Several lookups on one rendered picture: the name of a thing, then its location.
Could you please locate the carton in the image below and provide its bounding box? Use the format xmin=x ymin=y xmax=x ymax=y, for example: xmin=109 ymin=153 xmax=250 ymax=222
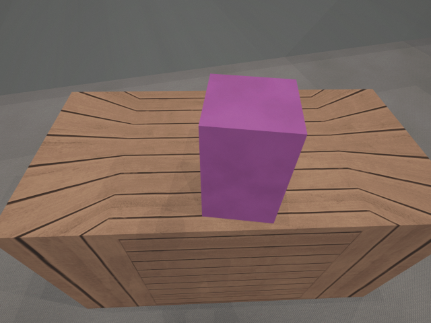
xmin=199 ymin=73 xmax=307 ymax=223

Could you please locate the pedestal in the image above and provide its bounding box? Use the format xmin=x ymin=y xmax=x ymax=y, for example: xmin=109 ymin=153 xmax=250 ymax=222
xmin=0 ymin=89 xmax=431 ymax=309

